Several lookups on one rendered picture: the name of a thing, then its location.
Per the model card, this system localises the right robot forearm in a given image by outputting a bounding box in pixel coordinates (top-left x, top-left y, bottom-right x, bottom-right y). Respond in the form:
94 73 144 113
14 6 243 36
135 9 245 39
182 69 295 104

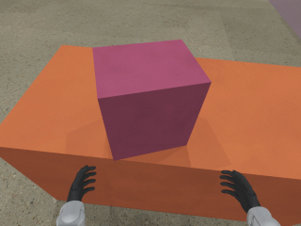
246 206 280 226

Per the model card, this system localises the carton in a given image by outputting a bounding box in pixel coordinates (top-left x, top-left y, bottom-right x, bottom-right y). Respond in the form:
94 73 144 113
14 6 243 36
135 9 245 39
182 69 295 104
92 40 212 161

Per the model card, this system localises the left robot hand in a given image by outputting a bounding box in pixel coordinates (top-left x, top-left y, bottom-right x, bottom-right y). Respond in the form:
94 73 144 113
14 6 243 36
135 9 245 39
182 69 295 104
67 165 97 202

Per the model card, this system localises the pedestal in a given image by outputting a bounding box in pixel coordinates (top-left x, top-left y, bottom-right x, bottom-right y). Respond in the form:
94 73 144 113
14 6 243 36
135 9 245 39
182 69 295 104
0 44 301 226

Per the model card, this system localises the left robot forearm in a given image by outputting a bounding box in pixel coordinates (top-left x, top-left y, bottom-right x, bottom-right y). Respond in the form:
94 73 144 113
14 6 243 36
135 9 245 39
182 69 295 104
55 201 86 226

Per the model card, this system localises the right robot hand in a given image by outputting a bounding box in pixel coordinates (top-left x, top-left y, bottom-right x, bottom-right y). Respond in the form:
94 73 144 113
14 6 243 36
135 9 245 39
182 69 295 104
219 169 261 213

